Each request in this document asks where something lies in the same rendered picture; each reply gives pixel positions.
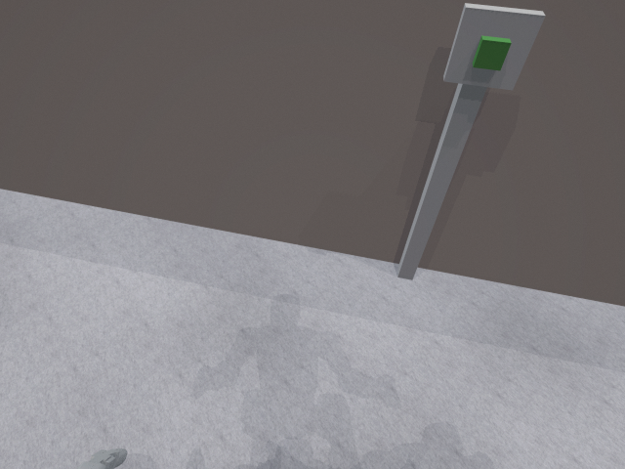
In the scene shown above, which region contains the panel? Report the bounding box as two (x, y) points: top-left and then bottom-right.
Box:
(397, 3), (546, 280)

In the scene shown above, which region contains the left robot hand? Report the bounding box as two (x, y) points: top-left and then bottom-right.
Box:
(77, 448), (127, 469)

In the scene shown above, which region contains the button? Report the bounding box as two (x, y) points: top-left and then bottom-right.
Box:
(473, 36), (512, 70)

